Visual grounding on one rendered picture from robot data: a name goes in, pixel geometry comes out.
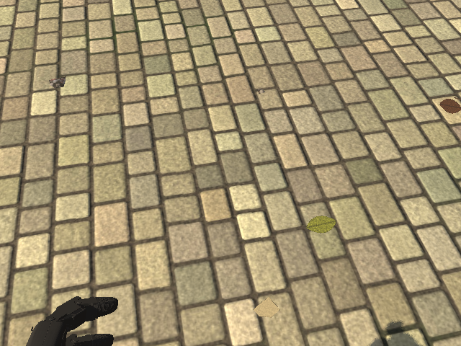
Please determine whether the robot left hand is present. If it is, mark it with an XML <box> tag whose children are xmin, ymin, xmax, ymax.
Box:
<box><xmin>26</xmin><ymin>296</ymin><xmax>118</xmax><ymax>346</ymax></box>

